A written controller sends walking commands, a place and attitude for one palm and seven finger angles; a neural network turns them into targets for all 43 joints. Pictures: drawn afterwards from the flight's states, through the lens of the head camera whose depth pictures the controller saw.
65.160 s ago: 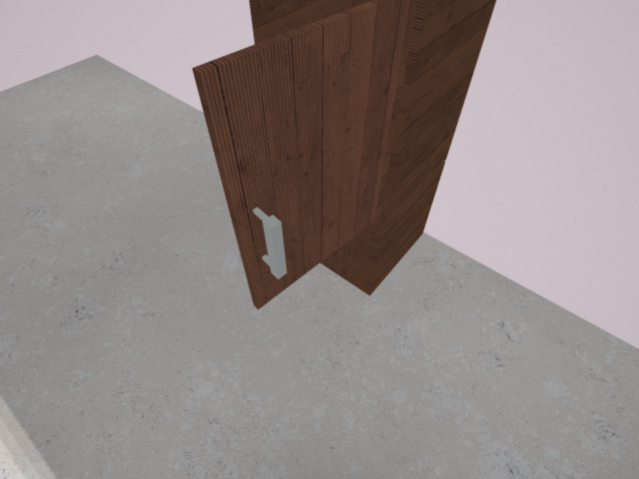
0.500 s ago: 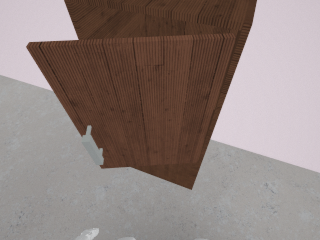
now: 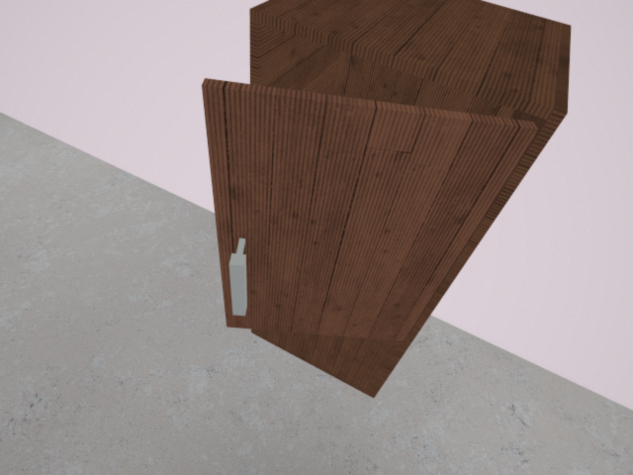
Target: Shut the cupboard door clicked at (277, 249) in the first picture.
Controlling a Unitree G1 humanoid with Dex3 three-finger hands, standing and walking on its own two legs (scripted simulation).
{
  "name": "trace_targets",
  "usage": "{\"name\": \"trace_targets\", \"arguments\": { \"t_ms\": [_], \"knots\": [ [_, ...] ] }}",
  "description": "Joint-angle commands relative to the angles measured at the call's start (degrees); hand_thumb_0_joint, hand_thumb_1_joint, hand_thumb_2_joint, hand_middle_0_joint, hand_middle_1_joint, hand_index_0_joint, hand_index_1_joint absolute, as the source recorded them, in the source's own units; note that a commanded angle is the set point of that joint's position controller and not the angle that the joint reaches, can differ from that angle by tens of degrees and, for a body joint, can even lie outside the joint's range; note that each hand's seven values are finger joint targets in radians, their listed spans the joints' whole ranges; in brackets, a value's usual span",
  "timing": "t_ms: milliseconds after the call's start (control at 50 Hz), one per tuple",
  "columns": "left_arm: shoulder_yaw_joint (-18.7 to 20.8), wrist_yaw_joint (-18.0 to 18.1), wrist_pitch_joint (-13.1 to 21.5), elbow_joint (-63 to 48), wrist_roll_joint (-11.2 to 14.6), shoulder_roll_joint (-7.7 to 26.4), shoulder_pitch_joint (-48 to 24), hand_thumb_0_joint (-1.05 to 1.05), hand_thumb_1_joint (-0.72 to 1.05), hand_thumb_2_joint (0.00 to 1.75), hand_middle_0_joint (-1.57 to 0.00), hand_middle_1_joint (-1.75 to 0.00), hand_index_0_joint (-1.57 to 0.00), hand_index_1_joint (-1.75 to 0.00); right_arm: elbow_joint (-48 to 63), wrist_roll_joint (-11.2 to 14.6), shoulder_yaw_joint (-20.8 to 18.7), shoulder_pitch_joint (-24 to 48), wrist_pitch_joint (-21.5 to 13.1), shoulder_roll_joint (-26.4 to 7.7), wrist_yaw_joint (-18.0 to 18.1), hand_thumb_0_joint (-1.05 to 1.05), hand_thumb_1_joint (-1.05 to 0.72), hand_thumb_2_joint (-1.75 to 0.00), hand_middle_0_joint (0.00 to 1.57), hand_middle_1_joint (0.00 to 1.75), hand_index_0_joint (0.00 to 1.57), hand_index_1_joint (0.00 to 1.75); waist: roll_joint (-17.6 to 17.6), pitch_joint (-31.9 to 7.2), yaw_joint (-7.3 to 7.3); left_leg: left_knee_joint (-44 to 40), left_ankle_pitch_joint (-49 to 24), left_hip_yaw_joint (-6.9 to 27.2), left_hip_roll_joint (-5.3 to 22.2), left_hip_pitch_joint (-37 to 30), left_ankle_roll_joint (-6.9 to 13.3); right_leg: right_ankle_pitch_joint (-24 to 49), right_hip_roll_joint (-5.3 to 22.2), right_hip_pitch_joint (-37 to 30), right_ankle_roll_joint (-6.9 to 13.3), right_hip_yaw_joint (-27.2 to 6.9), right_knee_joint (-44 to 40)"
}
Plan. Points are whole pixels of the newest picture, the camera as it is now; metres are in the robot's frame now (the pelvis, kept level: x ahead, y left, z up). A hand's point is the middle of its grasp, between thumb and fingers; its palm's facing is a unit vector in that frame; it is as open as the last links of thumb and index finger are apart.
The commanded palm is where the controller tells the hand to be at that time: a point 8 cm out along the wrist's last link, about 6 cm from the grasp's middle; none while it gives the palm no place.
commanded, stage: come to a stop and stand still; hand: left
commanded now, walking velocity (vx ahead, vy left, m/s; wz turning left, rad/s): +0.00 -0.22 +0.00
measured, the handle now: (240, 277) +0.45 +0.16 -0.11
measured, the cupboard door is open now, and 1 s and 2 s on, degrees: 25 25 25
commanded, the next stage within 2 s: look again from close up in 1.02 s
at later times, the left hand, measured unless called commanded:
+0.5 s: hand out of the picture +0.05 +0.13 -0.18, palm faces +0.01 -0.98 -0.19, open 7.3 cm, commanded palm none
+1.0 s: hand out of the picture -0.06 +0.05 -0.18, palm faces +0.07 -0.99 -0.12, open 7.4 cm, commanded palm none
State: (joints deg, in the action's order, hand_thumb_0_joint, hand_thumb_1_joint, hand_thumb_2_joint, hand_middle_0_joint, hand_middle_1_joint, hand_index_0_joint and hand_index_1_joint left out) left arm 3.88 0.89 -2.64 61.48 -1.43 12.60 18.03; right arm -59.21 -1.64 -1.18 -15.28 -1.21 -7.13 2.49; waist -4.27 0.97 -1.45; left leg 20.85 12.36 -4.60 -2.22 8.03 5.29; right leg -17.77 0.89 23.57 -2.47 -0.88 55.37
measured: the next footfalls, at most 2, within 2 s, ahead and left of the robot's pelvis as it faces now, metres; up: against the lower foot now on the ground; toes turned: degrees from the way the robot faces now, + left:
right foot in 0.48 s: +0.00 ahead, -0.18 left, +0.00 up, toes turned +0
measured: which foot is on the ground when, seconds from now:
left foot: down 0.00-1.00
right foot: up 0.00-0.46, down 0.48-1.00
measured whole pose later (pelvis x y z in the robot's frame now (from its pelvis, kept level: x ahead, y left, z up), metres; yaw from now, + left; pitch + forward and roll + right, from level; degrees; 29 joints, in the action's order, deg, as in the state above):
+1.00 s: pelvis -0.02 -0.09 +0.00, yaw +0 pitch -1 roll +0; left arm -0.1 1.8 0.3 66.3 -0.4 5.2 19.5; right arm -66.3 -0.9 -1.0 -14.4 0.2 -7.9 2.3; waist -0.6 2.6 -0.8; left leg 23.1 11.6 -2.5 3.6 9.9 -2.4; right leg -14.3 -1.5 7.4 2.3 3.2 23.1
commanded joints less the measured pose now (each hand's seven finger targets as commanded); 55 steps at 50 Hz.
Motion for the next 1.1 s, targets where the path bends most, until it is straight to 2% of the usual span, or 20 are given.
{"name": "trace_targets", "arguments": {
  "t_ms": [0,40,120,200,240,320,360,400,420,440,460,480,500,520,580,640,740,800,940,1080],
  "knots": [
    [-0.15,0.07,0.59,-2.91,0.00,1.87,-0.55,0.00,0.90,0.90,-0.20,-0.30,-0.20,-0.30,-0.92,0.29,-1.38,-8.71,-0.84,-8.05,1.65,0.00,-0.90,-0.90,0.20,0.30,0.20,0.30,9.42,0.69,3.33,-6.72,-24.95,14.12,18.27,-10.15,-0.26,-0.62,0.68,9.77,-0.44,-3.13,2.59],
    [0.04,0.11,-0.10,-2.91,0.03,1.82,-0.96,0.00,0.90,0.90,-0.20,-0.30,-0.20,-0.30,-1.72,0.24,-1.43,-9.89,-0.64,-8.42,2.14,0.00,-0.90,-0.90,0.20,0.30,0.20,0.30,8.77,0.88,3.36,-5.77,-29.61,14.28,19.36,-10.07,-0.03,-1.25,0.64,9.61,-0.61,-3.77,3.54],
    [0.26,0.14,-0.89,-2.85,0.11,1.12,-1.28,0.00,0.90,0.90,-0.20,-0.30,-0.20,-0.30,-2.61,0.26,-1.41,-10.41,-0.43,-7.67,2.41,0.00,-0.90,-0.90,0.20,0.30,0.20,0.30,10.24,1.65,3.14,-6.23,-25.92,14.08,18.96,-6.99,0.50,-0.56,0.85,8.34,-0.85,-3.99,3.75],
    [0.00,0.07,-1.05,-3.03,0.24,-0.20,-2.75,0.00,0.90,0.90,-0.20,-0.30,-0.20,-0.30,-3.55,0.15,-1.49,-10.03,-0.24,-6.86,1.99,0.00,-0.90,-0.90,0.20,0.30,0.20,0.30,11.86,2.54,3.09,-9.00,-11.23,14.19,17.78,-2.78,2.19,-0.10,1.88,5.70,-0.86,-2.59,-1.10],
    [-0.44,0.04,-0.82,-3.53,0.33,-0.84,-4.80,0.00,0.90,0.90,-0.20,-0.30,-0.20,-0.30,-4.16,0.04,-1.49,-10.13,-0.10,-6.37,1.69,0.00,-0.90,-0.90,0.20,0.30,0.20,0.30,12.43,2.90,3.43,-9.51,-7.75,14.31,17.29,-0.89,2.84,-1.55,2.59,2.43,-0.64,-1.04,-7.54],
    [-1.14,0.21,-0.02,-3.29,0.51,-2.14,-6.66,0.00,0.90,0.90,-0.20,-0.30,-0.20,-0.30,-5.39,-0.16,-1.77,-10.12,0.33,-6.40,0.98,0.00,-0.90,-0.90,0.20,0.30,0.20,0.30,13.52,3.86,3.82,-9.26,-1.92,15.41,16.48,3.15,3.32,-4.92,1.46,-4.95,0.43,2.35,-18.12],
    [-1.11,0.35,0.24,-2.16,0.67,-2.28,-4.53,0.00,0.90,0.90,-0.20,-0.30,-0.20,-0.30,-5.73,-0.02,-1.99,-9.58,0.50,-6.73,0.70,0.00,-0.90,-0.90,0.20,0.30,0.20,0.30,13.35,2.95,2.65,-8.74,2.30,15.17,15.83,5.85,2.39,-2.33,0.93,-9.58,0.89,3.00,-22.83],
    [-1.17,0.63,0.91,-0.56,0.68,-2.21,-1.44,0.00,0.90,0.90,-0.20,-0.30,-0.20,-0.30,-6.01,0.41,-2.03,-8.95,0.60,-6.21,0.51,0.00,-0.90,-0.90,0.20,0.30,0.20,0.30,9.99,2.33,1.06,-5.53,3.83,12.83,13.41,8.72,-0.10,5.99,0.89,-16.39,0.91,3.82,-32.26],
    [-1.17,0.95,1.45,-0.23,0.68,-0.87,-0.96,0.00,0.90,0.90,-0.20,-0.30,-0.20,-0.30,-6.23,0.72,-1.74,-9.36,0.48,-4.64,0.24,0.00,-0.90,-0.90,0.20,0.30,0.20,0.30,7.25,2.02,0.98,-2.86,3.15,11.02,11.23,10.93,-1.92,8.19,2.50,-19.78,1.29,1.46,-35.99],
    [-1.31,1.32,2.13,0.20,0.84,0.32,-0.55,0.00,0.90,0.90,-0.20,-0.30,-0.20,-0.30,-6.10,1.00,-1.21,-9.76,0.32,-2.56,0.07,0.00,-0.90,-0.90,0.20,0.30,0.20,0.30,3.26,1.58,1.21,0.10,2.66,8.34,8.90,13.14,-3.73,8.19,6.98,-21.73,2.95,-3.64,-37.10],
    [-1.47,1.44,2.61,0.45,0.88,1.41,-1.03,0.00,0.90,0.90,-0.20,-0.30,-0.20,-0.30,-5.99,1.03,-0.59,-9.79,0.38,-0.89,-0.09,0.00,-0.90,-0.90,0.20,0.30,0.20,0.30,-0.30,2.95,1.94,1.48,3.57,4.91,6.40,12.14,-5.11,8.14,10.76,-18.08,5.05,-6.28,-38.12],
    [-1.74,1.40,2.70,0.22,0.97,2.07,-2.13,0.00,0.90,0.90,-0.20,-0.30,-0.20,-0.30,-6.21,0.86,-0.31,-10.25,0.51,-0.21,-0.33,0.00,-0.90,-0.90,0.20,0.30,0.20,0.30,-0.11,3.93,2.68,1.48,2.52,4.31,5.51,8.75,-5.36,5.98,11.75,-13.15,6.12,-6.41,-38.48],
    [-1.99,1.30,2.88,0.17,0.96,1.34,-2.87,0.00,0.90,0.90,-0.20,-0.30,-0.20,-0.30,-6.63,0.60,-0.25,-10.81,0.54,-0.24,-0.47,0.00,-0.90,-0.90,0.20,0.30,0.20,0.30,0.77,3.32,3.12,0.75,-0.97,4.23,5.60,5.52,-5.35,6.60,10.01,-10.57,5.94,-5.02,-37.33],
    [-2.00,1.36,3.26,0.30,0.82,0.47,-2.87,0.00,0.90,0.90,-0.20,-0.30,-0.20,-0.30,-7.00,0.44,-0.49,-10.64,0.88,-0.61,-0.40,0.00,-0.90,-0.90,0.20,0.30,0.20,0.30,-2.03,3.23,3.16,1.67,-1.76,4.04,6.15,3.86,-5.34,6.85,7.59,-9.54,5.33,-4.33,-37.30],
    [-2.47,1.35,3.18,0.28,1.00,-0.13,-2.51,0.00,0.90,0.90,-0.20,-0.30,-0.20,-0.30,-7.26,0.57,-0.50,-9.86,1.04,-1.95,-0.44,0.00,-0.90,-0.90,0.20,0.30,0.20,0.30,-0.90,5.46,2.88,0.85,-3.57,4.51,7.15,3.39,-5.30,5.41,6.59,-8.28,4.40,-3.43,-38.00],
    [-2.63,1.41,3.48,0.43,0.97,-0.01,-1.05,0.00,0.90,0.90,-0.20,-0.30,-0.20,-0.30,-7.13,0.66,-0.54,-8.37,1.07,-2.48,-0.47,0.00,-0.90,-0.90,0.20,0.30,0.20,0.30,0.43,4.58,2.55,0.91,-5.00,4.12,7.52,2.31,-5.45,9.32,6.33,-9.49,4.27,-3.70,-38.08],
    [-2.78,1.37,3.59,1.00,0.95,0.37,0.31,0.00,0.90,0.90,-0.20,-0.30,-0.20,-0.30,-6.88,0.80,-0.40,-6.15,1.43,-3.00,-0.50,0.00,-0.90,-0.90,0.20,0.30,0.20,0.30,2.02,5.28,2.40,0.71,-3.81,3.76,7.53,1.59,-5.81,7.65,6.01,-8.85,4.07,-4.16,-39.37],
    [-2.85,1.37,3.81,1.32,0.95,0.28,1.43,0.00,0.90,0.90,-0.20,-0.30,-0.20,-0.30,-6.59,0.83,-0.31,-5.20,1.41,-3.36,-0.45,0.00,-0.90,-0.90,0.20,0.30,0.20,0.30,2.15,3.49,2.41,0.80,-4.74,3.70,7.66,0.35,-5.90,8.93,6.00,-9.73,4.03,-4.30,-39.59],
    [-3.03,1.40,3.96,2.70,0.80,-0.65,3.91,0.00,0.90,0.90,-0.20,-0.30,-0.20,-0.30,-6.47,0.93,-0.06,-3.27,1.20,-3.64,-0.15,0.00,-0.90,-0.90,0.20,0.30,0.20,0.30,4.59,3.62,1.89,0.43,-6.47,3.86,8.02,-0.58,-5.94,11.79,5.68,-10.34,3.86,-3.63,-39.64],
    [-3.06,1.44,4.03,3.30,0.77,-1.20,5.05,0.00,0.90,0.90,-0.20,-0.30,-0.20,-0.30,-6.34,0.95,0.01,-2.79,0.98,-3.77,0.01,0.00,-0.90,-0.90,0.20,0.30,0.20,0.30,3.96,3.39,1.55,0.03,-6.86,4.02,8.17,-0.37,-6.01,12.96,5.60,-11.40,3.78,-2.87,-39.09]
  ]
}}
